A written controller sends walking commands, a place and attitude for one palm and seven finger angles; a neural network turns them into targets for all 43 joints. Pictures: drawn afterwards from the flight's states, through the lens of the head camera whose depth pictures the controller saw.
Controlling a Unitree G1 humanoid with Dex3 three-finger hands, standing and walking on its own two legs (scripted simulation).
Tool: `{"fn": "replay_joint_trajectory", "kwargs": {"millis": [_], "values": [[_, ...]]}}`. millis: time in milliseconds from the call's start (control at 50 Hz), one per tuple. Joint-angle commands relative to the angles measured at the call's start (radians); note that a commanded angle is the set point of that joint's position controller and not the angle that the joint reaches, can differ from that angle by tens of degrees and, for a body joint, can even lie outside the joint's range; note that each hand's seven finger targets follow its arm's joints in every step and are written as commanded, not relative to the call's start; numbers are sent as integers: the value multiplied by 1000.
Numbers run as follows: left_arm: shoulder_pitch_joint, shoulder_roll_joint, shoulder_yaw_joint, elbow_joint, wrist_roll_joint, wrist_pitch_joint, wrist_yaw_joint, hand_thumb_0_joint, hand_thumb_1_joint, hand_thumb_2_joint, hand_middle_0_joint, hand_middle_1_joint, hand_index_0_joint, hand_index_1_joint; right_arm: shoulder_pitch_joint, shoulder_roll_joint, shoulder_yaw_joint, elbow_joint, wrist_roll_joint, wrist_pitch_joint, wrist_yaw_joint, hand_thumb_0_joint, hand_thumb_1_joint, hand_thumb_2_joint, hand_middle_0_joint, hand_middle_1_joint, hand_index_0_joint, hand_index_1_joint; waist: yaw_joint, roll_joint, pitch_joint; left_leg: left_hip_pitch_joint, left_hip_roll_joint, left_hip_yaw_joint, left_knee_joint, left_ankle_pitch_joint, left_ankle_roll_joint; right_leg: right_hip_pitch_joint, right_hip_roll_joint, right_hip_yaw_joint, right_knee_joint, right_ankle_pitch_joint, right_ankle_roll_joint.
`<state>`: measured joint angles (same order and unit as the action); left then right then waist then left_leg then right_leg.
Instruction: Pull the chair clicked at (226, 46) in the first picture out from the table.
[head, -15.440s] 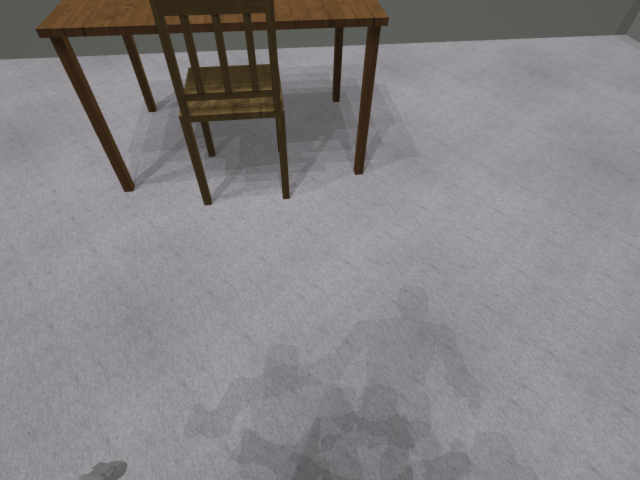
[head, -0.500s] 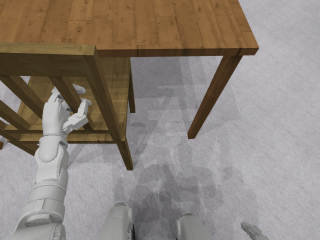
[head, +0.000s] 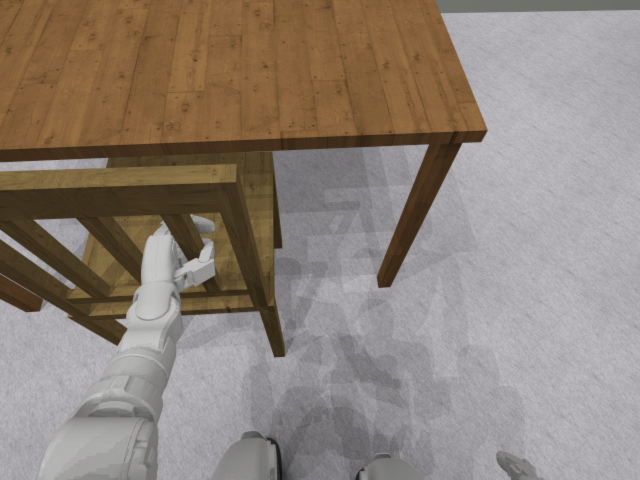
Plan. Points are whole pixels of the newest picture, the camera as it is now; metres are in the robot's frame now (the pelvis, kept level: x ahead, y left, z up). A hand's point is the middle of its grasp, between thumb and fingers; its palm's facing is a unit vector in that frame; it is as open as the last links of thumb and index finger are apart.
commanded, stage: step backward, pulling the chair out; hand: left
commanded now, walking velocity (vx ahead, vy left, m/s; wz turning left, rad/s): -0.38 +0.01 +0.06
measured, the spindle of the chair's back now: (130, 256) +0.42 +0.28 -0.07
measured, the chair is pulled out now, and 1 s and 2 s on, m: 0.06 0.17 0.25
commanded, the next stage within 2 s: none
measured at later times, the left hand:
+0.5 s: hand (223, 327) +0.30 +0.12 -0.04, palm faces +0.00 -0.98 -0.17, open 5.5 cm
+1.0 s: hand (223, 330) +0.30 +0.12 -0.04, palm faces -0.01 -0.98 -0.19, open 5.6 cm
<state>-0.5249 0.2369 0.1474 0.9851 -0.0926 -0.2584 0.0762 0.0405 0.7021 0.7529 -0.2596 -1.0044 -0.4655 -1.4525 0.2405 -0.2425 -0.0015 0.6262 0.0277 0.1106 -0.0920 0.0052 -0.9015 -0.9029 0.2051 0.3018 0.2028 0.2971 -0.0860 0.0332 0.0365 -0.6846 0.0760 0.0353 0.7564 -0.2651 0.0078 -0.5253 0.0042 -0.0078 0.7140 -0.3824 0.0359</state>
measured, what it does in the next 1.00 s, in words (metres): shifts its weight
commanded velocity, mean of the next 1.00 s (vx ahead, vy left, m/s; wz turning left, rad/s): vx -0.38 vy -0.01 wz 0.06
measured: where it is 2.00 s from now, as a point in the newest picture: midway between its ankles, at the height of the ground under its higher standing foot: outside the picture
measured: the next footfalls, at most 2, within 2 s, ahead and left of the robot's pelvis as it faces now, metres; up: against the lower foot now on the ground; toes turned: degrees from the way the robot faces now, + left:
left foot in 1.18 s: +0.03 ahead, +0.11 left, +0.00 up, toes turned +1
left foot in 1.68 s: -0.11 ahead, +0.14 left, +0.00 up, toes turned +4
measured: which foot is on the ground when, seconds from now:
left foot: down 0.00-1.00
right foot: down 0.00-1.00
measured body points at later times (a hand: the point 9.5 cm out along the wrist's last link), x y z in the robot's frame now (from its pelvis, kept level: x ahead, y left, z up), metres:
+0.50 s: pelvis -0.06 +0.00 +0.01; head +0.02 -0.02 +0.45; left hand +0.30 +0.17 -0.03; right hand +0.04 -0.27 -0.12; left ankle +0.06 +0.11 -0.71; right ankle -0.02 -0.14 -0.71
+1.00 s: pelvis -0.06 -0.01 +0.01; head +0.01 -0.01 +0.45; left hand +0.30 +0.17 -0.03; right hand +0.05 -0.26 -0.12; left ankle +0.06 +0.11 -0.71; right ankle -0.02 -0.14 -0.71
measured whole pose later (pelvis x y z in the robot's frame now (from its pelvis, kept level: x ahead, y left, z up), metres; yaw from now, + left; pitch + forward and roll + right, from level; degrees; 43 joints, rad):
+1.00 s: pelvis -0.06 -0.01 +0.01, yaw +1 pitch +1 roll -2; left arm -0.55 0.17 -0.02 1.08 -0.05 -0.22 0.08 0.04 0.60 0.81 -0.29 -1.19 -0.50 -1.45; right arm 0.19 -0.24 0.02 0.74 0.03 -0.05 -0.13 0.01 -0.90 -0.90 0.20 0.30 0.20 0.30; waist -0.03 0.05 0.16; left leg -0.53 0.05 0.01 0.63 -0.12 0.00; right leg -0.41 0.01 -0.01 0.66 -0.27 0.02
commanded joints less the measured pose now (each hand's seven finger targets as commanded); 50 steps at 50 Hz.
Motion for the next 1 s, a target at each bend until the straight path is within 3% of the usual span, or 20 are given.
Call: {"fn": "replay_joint_trajectory", "kwargs": {"millis": [0, 60, 140, 180, 240, 280, 340, 460, 520, 540, 600, 640, 660, 720, 760, 800, 840, 880, 920, 980], "values": [[-185, 149, -38, -231, 65, -36, 0, 0, 900, 900, -500, -1450, -500, -1450, 70, -121, -50, -92, 10, -27, -13, 0, -900, -900, 200, 300, 200, 300, 26, 108, -538, 478, 97, -127, -75, 572, 36, 157, -32, 8, -88, 500, -22], [-194, 169, -40, -227, 65, -36, 8, 0, 900, 900, -500, -1450, -500, -1450, 62, -122, -50, -83, 16, -33, -24, 0, -900, -900, 200, 300, 200, 300, 21, 99, -526, 452, 85, -96, -96, 495, 20, 205, -72, 37, -108, 576, -25], [-250, 204, -40, -198, 67, -42, 21, 0, 900, 900, -500, -1450, -500, -1450, 53, -133, -55, -56, 20, -47, -40, 0, -900, -900, 200, 300, 200, 300, 23, 100, -484, 445, 72, -81, -125, 361, 14, 202, -98, 58, -154, 490, -21], [-277, 170, -76, -171, 60, -45, 21, 0, 900, 900, -500, -1450, -500, -1450, 35, -125, -48, -46, 24, -60, -44, 0, -900, -900, 200, 300, 200, 300, 24, 87, -435, 432, 69, -88, -150, 274, 15, 186, -100, 60, -178, 375, -19], [-299, 185, -68, -133, 57, -54, 27, 0, 900, 900, -500, -1450, -500, -1450, 19, -140, -53, -28, 27, -85, -56, 0, -900, -900, 200, 300, 200, 300, 30, 71, -372, 434, 64, -106, -192, 124, 22, 142, -94, 63, -226, 168, -24], [-316, 140, -101, -120, 51, -61, 24, 0, 900, 900, -500, -1450, -500, -1450, 4, -129, -44, -24, 28, -104, -58, 0, -900, -900, 200, 300, 200, 300, 32, 58, -347, 435, 72, -120, -223, 46, 29, 126, -85, 59, -231, 79, -25], [-324, 148, -97, -94, 54, -62, 27, 0, 900, 900, -500, -1450, -500, -1450, -1, -140, -47, -13, 27, -128, -65, 0, -900, -900, 200, 300, 200, 300, 39, 47, -313, 428, 77, -139, -261, -44, 35, 110, -76, 62, -238, -12, -32], [-342, 102, -119, -100, 57, -64, 29, 0, 900, 900, -500, -1450, -500, -1450, -4, -138, -39, -5, 18, -164, -62, 0, -900, -900, 200, 300, 200, 300, 48, 122, -324, 418, 133, -212, -324, -69, 62, 126, -40, 30, -109, -8, -39], [-351, 86, -125, -103, 58, -59, 29, 0, 900, 900, -500, -1450, -500, -1450, -2, -134, -35, 2, 13, -174, -58, 0, -900, -900, 200, 300, 200, 300, 53, 113, -323, 412, 143, -213, -304, -36, 70, 145, -38, 30, -116, 14, -43], [-335, 118, -102, -89, 61, -54, 31, 0, 900, 900, -500, -1450, -500, -1450, 6, -143, -40, 6, 11, -178, -59, 0, -900, -900, 200, 300, 200, 300, 55, 86, -325, 399, 133, -207, -290, -20, 66, 162, -41, 39, -130, 24, -44], [-346, 117, -115, -94, 62, -58, 31, 0, 900, 900, -500, -1450, -500, -1450, 13, -130, -41, 10, 13, -188, -55, 0, -900, -900, 200, 300, 200, 300, 47, -17, -305, 388, 65, -122, -198, -56, 24, 154, -106, 118, -258, 4, -54], [-340, 168, -94, -79, 67, -58, 39, 0, 900, 900, -500, -1450, -500, -1450, 22, -134, -48, 25, 17, -191, -57, 0, -900, -900, 200, 300, 200, 300, 41, -120, -301, 405, -11, -48, -63, -79, -25, 123, -232, 230, -347, 14, -105], [-332, 152, -107, -66, 71, -56, 44, 0, 900, 900, -500, -1450, -500, -1450, 12, -121, -38, 39, 14, -189, -56, 0, -900, -900, 200, 300, 200, 300, 43, -116, -297, 416, -23, -50, -34, -38, -37, 130, -270, 228, -345, 119, -122], [-356, 144, -111, -92, 75, -56, 44, 0, 900, 900, -500, -1450, -500, -1450, -1, -130, -35, 54, 9, -184, -64, 0, -900, -900, 200, 300, 200, 300, 37, -83, -349, 460, 12, -82, -124, 228, -25, 208, -205, 113, -225, 422, -66], [-355, 119, -126, -66, 61, -52, 34, 0, 900, 900, -500, -1450, -500, -1450, -8, -150, -40, 45, 17, -178, -62, 0, -900, -900, 200, 300, 200, 300, 45, -62, -313, 466, 74, -158, -218, 214, 14, 175, -110, 60, -180, 228, -31], [-381, 71, -148, -90, 51, -57, 26, 0, 900, 900, -500, -1450, -500, -1450, -23, -150, -33, 28, 13, -175, -60, 0, -900, -900, 200, 300, 200, 300, 48, 73, -283, 431, 135, -264, -333, 41, 60, 132, -39, 16, -74, -3, -30], [-367, 79, -134, -99, 52, -49, 28, 0, 900, 900, -500, -1450, -500, -1450, -36, -151, -33, 22, 2, -174, -63, 0, -900, -900, 200, 300, 200, 300, 62, 181, -289, 431, 191, -365, -390, -5, 96, 117, -15, 11, 8, -42, -43], [-359, 55, -151, -111, 51, -45, 25, 0, 900, 900, -500, -1450, -500, -1450, -9, -141, -30, 27, 2, -181, -58, 0, -900, -900, 200, 300, 200, 300, 59, 136, -327, 501, 195, -341, -343, 83, 103, 125, -13, 16, -29, -22, -47], [-357, 59, -148, -111, 55, -40, 21, 0, 900, 900, -500, -1450, -500, -1450, 4, -135, -33, 27, 2, -186, -55, 0, -900, -900, 200, 300, 200, 300, 52, 106, -343, 466, 165, -263, -282, 166, 89, 203, -27, 33, -103, 85, -45], [-353, 72, -148, -113, 59, -26, 17, 0, 900, 900, -500, -1450, -500, -1450, -10, -135, -36, 3, 7, -184, -50, 0, -900, -900, 200, 300, 200, 300, 55, 80, -289, 322, 113, -194, -266, -44, 47, 231, -66, 76, -154, -2, -60]]}}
